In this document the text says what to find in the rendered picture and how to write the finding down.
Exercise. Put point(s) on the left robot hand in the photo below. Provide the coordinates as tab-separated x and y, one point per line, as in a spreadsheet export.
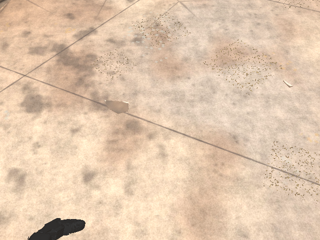
57	228

